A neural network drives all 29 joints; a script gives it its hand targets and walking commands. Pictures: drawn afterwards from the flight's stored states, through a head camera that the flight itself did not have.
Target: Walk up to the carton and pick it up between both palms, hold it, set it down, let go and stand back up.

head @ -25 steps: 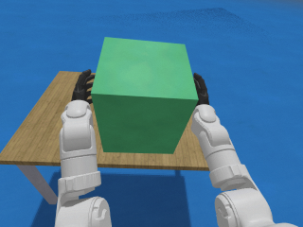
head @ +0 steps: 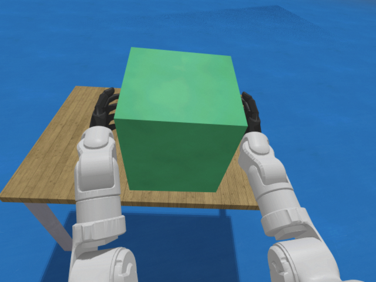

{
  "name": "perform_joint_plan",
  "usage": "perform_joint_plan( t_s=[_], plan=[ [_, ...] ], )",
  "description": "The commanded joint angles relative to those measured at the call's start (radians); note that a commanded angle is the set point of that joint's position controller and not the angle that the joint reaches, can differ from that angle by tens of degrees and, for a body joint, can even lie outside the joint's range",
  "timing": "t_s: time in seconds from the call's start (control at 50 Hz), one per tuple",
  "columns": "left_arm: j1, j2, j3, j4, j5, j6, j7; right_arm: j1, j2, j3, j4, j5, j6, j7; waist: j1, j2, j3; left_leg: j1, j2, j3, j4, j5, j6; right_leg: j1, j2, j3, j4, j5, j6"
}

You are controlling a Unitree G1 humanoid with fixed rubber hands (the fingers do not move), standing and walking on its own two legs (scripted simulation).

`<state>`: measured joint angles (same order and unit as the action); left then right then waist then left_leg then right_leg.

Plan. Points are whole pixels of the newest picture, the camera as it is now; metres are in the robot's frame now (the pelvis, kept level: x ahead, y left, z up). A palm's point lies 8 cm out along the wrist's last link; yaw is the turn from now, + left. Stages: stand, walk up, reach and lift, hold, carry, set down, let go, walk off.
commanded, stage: hold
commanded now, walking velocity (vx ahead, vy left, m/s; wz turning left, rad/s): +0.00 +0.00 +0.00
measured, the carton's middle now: (177, 126) +0.41 +0.01 +0.14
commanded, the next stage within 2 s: none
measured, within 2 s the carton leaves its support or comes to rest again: neither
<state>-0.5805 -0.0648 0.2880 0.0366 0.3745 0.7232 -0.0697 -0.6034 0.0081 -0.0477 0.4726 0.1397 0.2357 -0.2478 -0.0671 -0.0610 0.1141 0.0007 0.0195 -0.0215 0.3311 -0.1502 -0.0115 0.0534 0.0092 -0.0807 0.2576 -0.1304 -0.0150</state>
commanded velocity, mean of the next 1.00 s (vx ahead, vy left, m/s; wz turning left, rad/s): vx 0.00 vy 0.00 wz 0.00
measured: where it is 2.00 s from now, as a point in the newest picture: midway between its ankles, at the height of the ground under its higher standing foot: outside the picture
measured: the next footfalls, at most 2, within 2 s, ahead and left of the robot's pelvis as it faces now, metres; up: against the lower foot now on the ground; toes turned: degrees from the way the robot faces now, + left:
none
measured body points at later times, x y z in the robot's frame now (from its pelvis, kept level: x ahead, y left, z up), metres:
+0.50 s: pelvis +0.00 +0.00 +0.00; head -0.03 +0.03 +0.45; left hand +0.37 +0.15 +0.18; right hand +0.37 -0.15 +0.17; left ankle +0.03 +0.12 -0.75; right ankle +0.02 -0.11 -0.75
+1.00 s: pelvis +0.01 +0.00 +0.00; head -0.03 +0.03 +0.45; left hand +0.38 +0.16 +0.18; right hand +0.38 -0.14 +0.17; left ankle +0.03 +0.12 -0.75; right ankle +0.02 -0.11 -0.75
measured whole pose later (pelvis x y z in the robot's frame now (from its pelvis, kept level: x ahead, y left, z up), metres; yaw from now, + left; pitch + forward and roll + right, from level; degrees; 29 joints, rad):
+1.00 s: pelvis +0.01 +0.00 +0.00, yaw +0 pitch -11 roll -1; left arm -0.58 -0.07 0.31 0.04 0.40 0.74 -0.08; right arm -0.61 0.01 -0.04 0.49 0.14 0.25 -0.25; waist -0.07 -0.08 0.10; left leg 0.03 0.02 -0.02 0.32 -0.16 -0.01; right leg 0.08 0.01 -0.08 0.25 -0.14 -0.02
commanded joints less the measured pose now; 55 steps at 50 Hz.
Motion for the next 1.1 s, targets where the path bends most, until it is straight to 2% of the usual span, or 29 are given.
perform_joint_plan(
  t_s=[0.0,0.02,0.06,0.08,0.1,0.14,0.16,0.2,0.26,0.28,0.32,0.4,0.42,0.44,0.46,0.48,0.5,0.54,0.62,0.64,0.72,0.74,0.76,0.78,0.8,0.88,0.96,1.02,1.08],
  plan=[
    [-0.547,-0.448,-0.459,-0.110,-0.158,-0.073,-0.118,-0.744,0.459,0.395,-0.339,0.055,-0.080,0.150,-0.020,0.071,-0.471,0.117,-0.048,0.082,-0.014,0.254,-0.010,0.108,0.041,-0.040,-0.008,0.166,0.045],
    [-0.521,-0.438,-0.440,-0.071,-0.148,-0.067,-0.125,-0.740,0.454,0.398,-0.328,0.049,-0.077,0.147,-0.015,0.037,-0.455,0.103,-0.056,0.081,-0.019,0.230,-0.006,0.126,0.039,-0.041,-0.008,0.184,0.049],
    [-0.521,-0.418,-0.422,-0.062,-0.141,-0.064,-0.131,-0.734,0.457,0.385,-0.303,0.039,-0.072,0.144,-0.015,0.023,-0.419,0.075,-0.051,0.085,-0.036,0.181,0.003,0.122,0.034,-0.040,-0.012,0.137,0.051],
    [-0.534,-0.422,-0.401,-0.055,-0.130,-0.061,-0.134,-0.741,0.465,0.371,-0.301,0.035,-0.073,0.146,0.003,0.039,-0.396,0.056,-0.053,0.086,-0.044,0.148,0.008,0.114,0.034,-0.039,-0.018,0.091,0.051],
    [-0.558,-0.428,-0.425,-0.078,-0.137,-0.063,-0.133,-0.745,0.458,0.373,-0.293,0.038,-0.075,0.152,-0.014,0.056,-0.411,0.076,-0.045,0.082,-0.047,0.163,0.002,0.107,0.036,-0.041,-0.014,0.103,0.048],
    [-0.570,-0.438,-0.421,-0.047,-0.144,-0.066,-0.131,-0.786,0.467,0.369,-0.315,0.037,-0.085,0.157,-0.002,0.048,-0.426,0.066,-0.044,0.084,-0.043,0.160,0.003,0.091,0.043,-0.048,-0.014,0.078,0.041],
    [-0.572,-0.447,-0.444,-0.090,-0.160,-0.072,-0.127,-0.796,0.480,0.384,-0.351,0.043,-0.093,0.155,-0.007,0.050,-0.478,0.076,-0.046,0.077,-0.031,0.183,0.001,0.105,0.042,-0.043,-0.004,0.117,0.040],
    [-0.556,-0.438,-0.420,-0.025,-0.133,-0.063,-0.126,-0.773,0.450,0.363,-0.284,0.042,-0.081,0.156,-0.006,0.072,-0.382,0.063,-0.045,0.076,-0.035,0.182,-0.004,0.094,0.043,-0.042,-0.014,0.091,0.037],
    [-0.510,-0.433,-0.381,-0.027,-0.118,-0.048,-0.137,-0.737,0.448,0.358,-0.257,0.041,-0.066,0.155,0.003,0.057,-0.362,0.077,-0.045,0.083,-0.036,0.194,0.002,0.106,0.036,-0.034,-0.021,0.105,0.040],
    [-0.522,-0.438,-0.387,-0.043,-0.114,-0.047,-0.140,-0.746,0.450,0.361,-0.272,0.050,-0.071,0.156,-0.006,0.067,-0.387,0.082,-0.046,0.090,-0.037,0.192,-0.004,0.115,0.038,-0.036,-0.018,0.108,0.040],
    [-0.518,-0.436,-0.430,-0.103,-0.130,-0.050,-0.142,-0.744,0.449,0.392,-0.325,0.074,-0.084,0.145,-0.019,0.085,-0.434,0.101,-0.050,0.087,-0.008,0.296,-0.015,0.143,0.039,-0.036,-0.001,0.214,0.042],
    [-0.533,-0.451,-0.465,-0.132,-0.147,-0.057,-0.135,-0.690,0.444,0.384,-0.316,0.069,-0.074,0.137,-0.048,0.106,-0.418,0.132,-0.048,0.074,0.004,0.324,-0.032,0.116,0.048,-0.042,-0.004,0.192,0.038],
    [-0.526,-0.446,-0.457,-0.105,-0.145,-0.054,-0.136,-0.691,0.434,0.374,-0.300,0.063,-0.069,0.140,-0.055,0.094,-0.393,0.138,-0.048,0.077,-0.005,0.284,-0.029,0.091,0.047,-0.050,-0.012,0.157,0.037],
    [-0.531,-0.432,-0.442,-0.105,-0.145,-0.057,-0.136,-0.715,0.445,0.382,-0.313,0.058,-0.072,0.146,-0.033,0.071,-0.392,0.111,-0.049,0.078,-0.020,0.240,-0.021,0.100,0.044,-0.047,-0.014,0.126,0.038],
    [-0.549,-0.432,-0.445,-0.101,-0.147,-0.063,-0.138,-0.726,0.457,0.375,-0.319,0.050,-0.073,0.148,-0.033,0.062,-0.400,0.094,-0.051,0.077,-0.032,0.196,-0.011,0.107,0.045,-0.042,-0.018,0.113,0.037],
    [-0.536,-0.446,-0.441,-0.078,-0.136,-0.059,-0.136,-0.741,0.453,0.369,-0.331,0.047,-0.077,0.149,-0.026,0.079,-0.386,0.066,-0.050,0.083,-0.042,0.178,-0.012,0.110,0.045,-0.047,-0.014,0.091,0.039],
    [-0.544,-0.421,-0.416,-0.063,-0.126,-0.060,-0.134,-0.748,0.446,0.364,-0.304,0.037,-0.073,0.153,-0.004,0.058,-0.361,0.037,-0.050,0.085,-0.047,0.153,-0.003,0.108,0.041,-0.041,-0.017,0.070,0.042],
    [-0.561,-0.442,-0.423,-0.044,-0.136,-0.063,-0.130,-0.795,0.448,0.358,-0.328,0.028,-0.086,0.159,0.001,0.075,-0.395,0.050,-0.048,0.088,-0.048,0.136,-0.001,0.093,0.041,-0.048,-0.018,0.047,0.040],
    [-0.548,-0.435,-0.432,-0.049,-0.150,-0.078,-0.122,-0.814,0.483,0.418,-0.361,0.055,-0.094,0.153,0.010,0.025,-0.478,0.080,-0.049,0.077,-0.026,0.190,0.019,0.130,0.037,-0.034,-0.001,0.143,0.049],
    [-0.548,-0.441,-0.445,-0.059,-0.165,-0.078,-0.123,-0.810,0.482,0.416,-0.382,0.057,-0.095,0.145,-0.004,0.036,-0.483,0.072,-0.055,0.081,-0.019,0.219,0.015,0.140,0.035,-0.028,0.002,0.182,0.050],
    [-0.524,-0.445,-0.442,-0.079,-0.159,-0.067,-0.124,-0.775,0.481,0.428,-0.371,0.071,-0.081,0.139,0.006,0.039,-0.489,0.091,-0.054,0.082,-0.010,0.253,0.007,0.138,0.044,-0.038,0.004,0.207,0.048],
    [-0.542,-0.437,-0.450,-0.113,-0.161,-0.068,-0.124,-0.743,0.478,0.426,-0.341,0.078,-0.073,0.137,-0.009,0.069,-0.481,0.108,-0.052,0.082,-0.006,0.276,-0.005,0.136,0.048,-0.032,0.003,0.231,0.049],
    [-0.525,-0.443,-0.448,-0.103,-0.152,-0.064,-0.125,-0.743,0.463,0.424,-0.352,0.081,-0.071,0.135,-0.003,0.071,-0.487,0.109,-0.049,0.079,-0.006,0.292,-0.006,0.129,0.044,-0.032,0.001,0.220,0.049],
    [-0.541,-0.448,-0.471,-0.133,-0.163,-0.067,-0.124,-0.715,0.463,0.415,-0.341,0.077,-0.068,0.136,-0.026,0.081,-0.484,0.115,-0.051,0.074,-0.003,0.289,-0.011,0.121,0.040,-0.031,0.000,0.218,0.048],
    [-0.528,-0.434,-0.467,-0.129,-0.153,-0.066,-0.125,-0.693,0.458,0.411,-0.327,0.077,-0.064,0.135,-0.031,0.079,-0.436,0.111,-0.050,0.074,-0.008,0.297,-0.020,0.115,0.043,-0.036,-0.003,0.240,0.048],
    [-0.504,-0.415,-0.403,-0.038,-0.110,-0.041,-0.149,-0.696,0.430,0.355,-0.271,0.038,-0.052,0.138,-0.032,0.065,-0.317,0.040,-0.050,0.084,-0.059,0.150,-0.007,0.125,0.037,-0.034,-0.024,0.098,0.041],
    [-0.529,-0.441,-0.423,-0.096,-0.128,-0.046,-0.149,-0.725,0.446,0.363,-0.317,0.048,-0.075,0.146,-0.020,0.088,-0.400,0.070,-0.048,0.089,-0.032,0.206,-0.010,0.123,0.035,-0.041,-0.002,0.141,0.042],
    [-0.513,-0.435,-0.448,-0.108,-0.145,-0.047,-0.143,-0.714,0.446,0.384,-0.331,0.064,-0.080,0.140,-0.041,0.102,-0.416,0.135,-0.043,0.079,0.011,0.338,-0.026,0.132,0.040,-0.044,-0.003,0.216,0.036],
    [-0.497,-0.434,-0.465,-0.142,-0.158,-0.060,-0.140,-0.737,0.441,0.437,-0.431,0.095,-0.085,0.129,-0.028,0.050,-0.531,0.147,-0.056,0.072,0.028,0.372,-0.020,0.174,0.049,-0.045,0.010,0.299,0.052]
  ],
)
